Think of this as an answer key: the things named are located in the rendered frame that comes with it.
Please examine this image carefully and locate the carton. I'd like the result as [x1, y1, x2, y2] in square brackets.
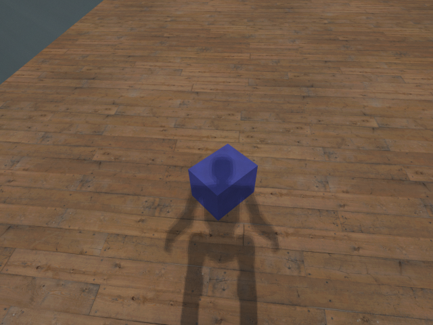
[188, 144, 258, 220]

